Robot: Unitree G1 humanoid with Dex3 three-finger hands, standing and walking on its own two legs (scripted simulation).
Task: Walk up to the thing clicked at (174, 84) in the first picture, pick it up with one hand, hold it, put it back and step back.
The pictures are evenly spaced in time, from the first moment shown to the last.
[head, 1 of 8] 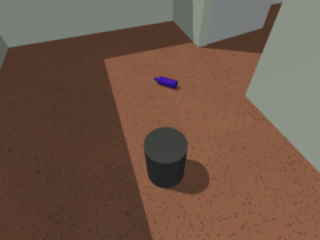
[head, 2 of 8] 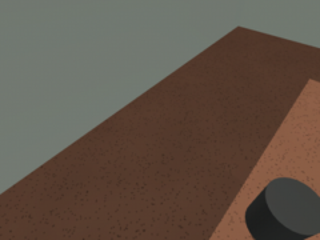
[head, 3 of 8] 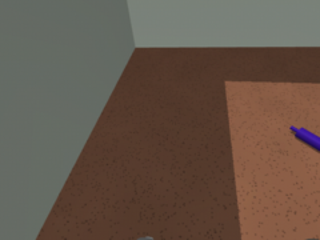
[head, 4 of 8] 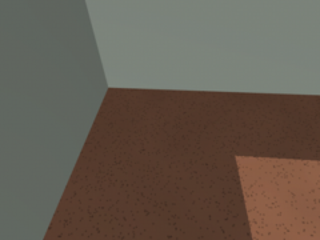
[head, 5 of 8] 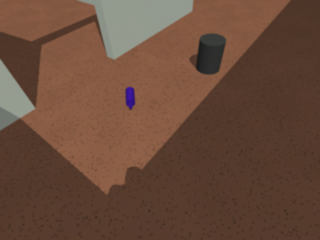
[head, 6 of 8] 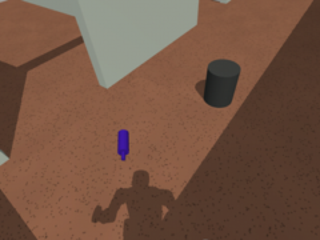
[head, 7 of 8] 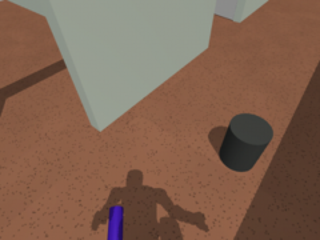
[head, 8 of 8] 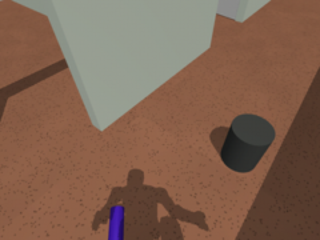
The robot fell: no
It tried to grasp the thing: no
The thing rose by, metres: 0.00
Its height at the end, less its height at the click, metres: +0.00
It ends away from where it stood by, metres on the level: 0.00
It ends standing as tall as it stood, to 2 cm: yes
